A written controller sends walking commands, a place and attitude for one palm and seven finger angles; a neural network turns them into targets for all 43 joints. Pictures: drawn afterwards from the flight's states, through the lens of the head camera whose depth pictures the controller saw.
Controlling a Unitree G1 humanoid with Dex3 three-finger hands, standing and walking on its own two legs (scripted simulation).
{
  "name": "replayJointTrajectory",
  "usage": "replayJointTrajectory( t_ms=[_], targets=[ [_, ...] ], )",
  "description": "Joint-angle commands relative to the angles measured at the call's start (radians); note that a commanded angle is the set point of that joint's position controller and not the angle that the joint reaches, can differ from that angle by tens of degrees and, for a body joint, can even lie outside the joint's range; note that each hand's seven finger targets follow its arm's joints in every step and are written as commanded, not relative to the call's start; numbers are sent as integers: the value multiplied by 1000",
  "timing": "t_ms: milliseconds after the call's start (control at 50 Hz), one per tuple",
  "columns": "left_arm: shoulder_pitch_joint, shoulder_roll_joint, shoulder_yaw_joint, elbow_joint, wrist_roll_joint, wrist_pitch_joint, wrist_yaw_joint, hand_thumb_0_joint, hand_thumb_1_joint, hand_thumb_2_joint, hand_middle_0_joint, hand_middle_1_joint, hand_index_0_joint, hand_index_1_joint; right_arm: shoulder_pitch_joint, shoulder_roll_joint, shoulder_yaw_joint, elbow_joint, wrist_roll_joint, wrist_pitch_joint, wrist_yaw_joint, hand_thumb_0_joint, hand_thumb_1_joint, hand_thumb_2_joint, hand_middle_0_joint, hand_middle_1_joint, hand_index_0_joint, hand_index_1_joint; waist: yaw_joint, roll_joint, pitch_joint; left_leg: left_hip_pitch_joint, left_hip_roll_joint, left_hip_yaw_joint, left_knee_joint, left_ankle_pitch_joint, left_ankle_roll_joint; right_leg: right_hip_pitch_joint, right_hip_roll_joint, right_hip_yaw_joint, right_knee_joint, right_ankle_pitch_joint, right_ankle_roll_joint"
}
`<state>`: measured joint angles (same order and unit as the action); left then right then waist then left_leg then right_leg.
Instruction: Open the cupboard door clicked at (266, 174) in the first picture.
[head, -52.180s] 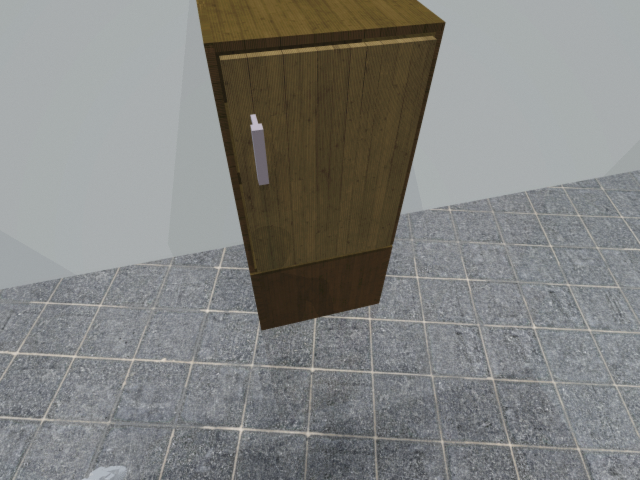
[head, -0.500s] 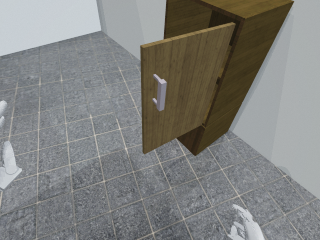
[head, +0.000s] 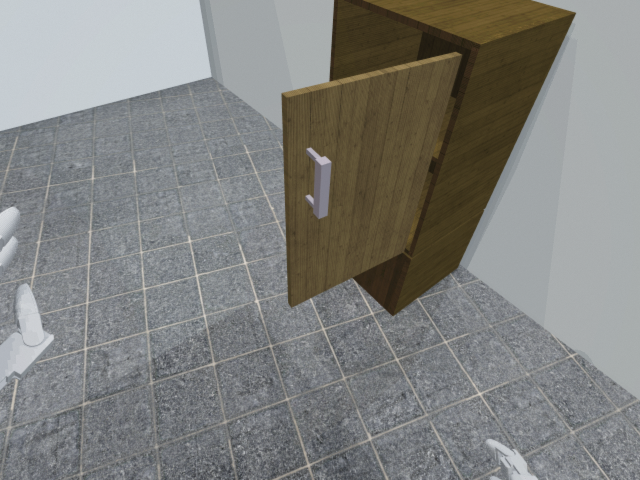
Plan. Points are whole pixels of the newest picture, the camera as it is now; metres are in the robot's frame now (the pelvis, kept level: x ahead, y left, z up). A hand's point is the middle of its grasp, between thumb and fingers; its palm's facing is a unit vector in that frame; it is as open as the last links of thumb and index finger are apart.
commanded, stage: let the arm hang, fingers relaxed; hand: left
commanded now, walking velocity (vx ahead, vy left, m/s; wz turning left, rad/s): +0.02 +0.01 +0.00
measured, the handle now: (316, 183) +0.63 +0.04 +0.02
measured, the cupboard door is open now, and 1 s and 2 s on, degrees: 84 84 84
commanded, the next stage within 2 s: look to check the result in 1.18 s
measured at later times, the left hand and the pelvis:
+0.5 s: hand out of the picture -0.01 +0.20 -0.17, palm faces +0.11 -0.97 -0.22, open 6.9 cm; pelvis +0.00 +0.01 +0.00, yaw +5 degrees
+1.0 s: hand out of the picture +0.04 +0.21 -0.16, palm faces +0.07 -0.97 -0.24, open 7.4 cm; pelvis +0.00 +0.02 +0.01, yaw +4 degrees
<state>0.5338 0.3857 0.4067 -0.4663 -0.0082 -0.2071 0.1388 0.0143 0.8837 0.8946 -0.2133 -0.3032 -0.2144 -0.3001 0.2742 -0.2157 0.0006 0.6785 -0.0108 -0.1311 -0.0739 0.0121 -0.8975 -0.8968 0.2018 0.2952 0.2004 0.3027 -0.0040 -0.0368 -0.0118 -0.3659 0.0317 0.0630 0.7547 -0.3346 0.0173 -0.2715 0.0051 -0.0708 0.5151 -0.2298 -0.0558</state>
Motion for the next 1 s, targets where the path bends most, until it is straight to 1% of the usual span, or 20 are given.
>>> replayJointTrajectory(
  t_ms=[0,20,40,60,80,100,120,140,160,180,200,240,280,300,360,380,420,520,760,980],
  targets=[
    [-56,202,125,-215,-11,-70,37,0,900,900,-200,-300,-200,-300,-115,-113,-43,-173,-10,-79,-33,0,-900,-900,200,300,200,300,-2,99,5,193,35,-69,-370,-17,38,-88,-156,192,-151,-272,-8],
    [-66,200,127,-237,-13,-78,37,0,900,900,-200,-300,-200,-300,-123,-125,-45,-187,-7,-80,-31,0,-900,-900,200,300,200,300,10,162,2,168,100,-165,-414,11,63,-55,-89,152,-61,-169,25],
    [-83,210,136,-264,-13,-82,38,0,900,900,-200,-300,-200,-300,-135,-141,-51,-202,1,-81,-27,0,-900,-900,200,300,200,300,19,166,-35,142,139,-217,-395,131,74,3,-50,114,7,-26,49],
    [-106,-39,-293,535,72,124,-118,0,900,900,-200,-300,-200,-300,-110,-305,-101,36,-12,-65,73,0,-900,-900,200,300,200,300,-59,227,19,-10,156,-264,-260,400,93,-118,-87,26,217,104,60],
    [-104,-70,-271,576,51,205,-131,0,900,900,-200,-300,-200,-300,-58,-200,-87,24,-3,11,74,0,-900,-900,200,300,200,300,-29,232,-24,-10,174,-273,-323,559,116,-72,-46,52,263,-113,55],
    [-130,-119,-300,601,45,222,-127,0,900,900,-200,-300,-200,-300,-70,-164,-70,9,-18,31,67,0,-900,-900,200,300,200,300,-17,145,-59,-10,199,-305,-329,605,129,-65,-36,73,277,-230,59],
    [-150,-114,-308,651,40,221,-126,0,900,900,-200,-300,-200,-300,-68,-159,-53,3,-24,44,64,0,-900,-900,200,300,200,300,-5,57,-82,5,201,-324,-314,621,138,-43,-30,77,247,-237,61],
    [-153,-98,-311,715,41,214,-125,0,900,900,-200,-300,-200,-300,-81,-159,-44,8,-27,52,62,0,-900,-900,200,300,200,300,18,-35,-115,38,173,-294,-267,642,117,23,-37,74,138,-113,59],
    [-157,-69,-312,793,46,206,-124,0,900,900,-200,-300,-200,-300,-85,-150,-41,23,-21,57,60,0,-900,-900,200,300,200,300,30,-140,-141,38,102,-217,-207,570,67,104,-68,104,46,157,47],
    [-192,-32,-314,871,46,198,-125,0,900,900,-200,-300,-200,-300,-76,-132,-41,48,-12,64,62,0,-900,-900,200,300,200,300,12,-212,-124,37,28,-136,-177,395,16,115,-143,183,-21,308,19],
    [-251,8,-317,934,41,199,-128,0,900,900,-200,-300,-200,-300,-56,-129,-41,71,-8,81,69,0,-900,-900,200,300,200,300,-17,-123,-48,65,-9,-105,-189,250,-3,20,-202,218,-73,267,-12],
    [-316,0,-338,1067,33,201,-125,0,900,900,-200,-300,-200,-300,-78,-110,-36,127,-21,120,68,0,-900,-900,200,300,200,300,-25,-97,18,114,-16,-86,-201,205,-6,-51,-178,222,-120,174,-18],
    [-334,-20,-359,1187,26,201,-123,0,900,900,-200,-300,-200,-300,-81,-94,-23,180,-20,129,70,0,-900,-900,200,300,200,300,-25,37,32,149,6,-117,-290,248,-4,-50,-122,190,-118,63,5],
    [-319,-21,-365,1236,23,202,-121,0,900,900,-200,-300,-200,-300,-86,-101,-19,197,-18,130,68,0,-900,-900,200,300,200,300,-11,79,37,136,27,-144,-331,256,2,-17,-96,170,-114,39,18],
    [-254,-77,-353,1359,25,200,-118,0,900,900,-200,-300,-200,-300,-86,-82,-21,254,-21,129,57,0,-900,-900,200,300,200,300,6,194,8,113,37,-158,-383,125,9,50,-83,160,-149,-28,15],
    [-247,-72,-354,1388,23,198,-118,0,900,900,-200,-300,-200,-300,-75,-71,-21,270,-20,131,56,0,-900,-900,200,300,200,300,6,203,-4,118,32,-155,-385,117,9,64,-85,160,-155,-15,10],
    [-254,-76,-360,1429,22,196,-118,0,900,900,-200,-300,-200,-300,-43,-65,-31,296,-17,135,53,0,-900,-900,200,300,200,300,-4,97,-15,144,36,-152,-385,107,9,57,-88,158,-183,-38,8],
    [-260,-67,-371,1516,20,197,-118,0,900,900,-200,-300,-200,-300,-12,-77,-30,364,-12,139,50,0,-900,-900,200,300,200,300,-9,44,57,165,39,-149,-404,106,13,6,-94,150,-214,-82,4],
    [-267,-43,-369,1586,18,197,-113,0,900,900,-200,-300,-200,-300,-6,-95,-32,423,-11,133,47,0,-900,-900,200,300,200,300,0,27,70,164,45,-157,-429,123,16,32,-100,141,-199,-70,4],
    [-325,-34,-361,1567,20,190,-113,0,900,900,-200,-300,-200,-300,-41,-104,-34,423,-15,124,50,0,-900,-900,200,300,200,300,-1,57,64,168,52,-160,-444,177,11,61,-103,145,-193,-4,11]
  ],
)
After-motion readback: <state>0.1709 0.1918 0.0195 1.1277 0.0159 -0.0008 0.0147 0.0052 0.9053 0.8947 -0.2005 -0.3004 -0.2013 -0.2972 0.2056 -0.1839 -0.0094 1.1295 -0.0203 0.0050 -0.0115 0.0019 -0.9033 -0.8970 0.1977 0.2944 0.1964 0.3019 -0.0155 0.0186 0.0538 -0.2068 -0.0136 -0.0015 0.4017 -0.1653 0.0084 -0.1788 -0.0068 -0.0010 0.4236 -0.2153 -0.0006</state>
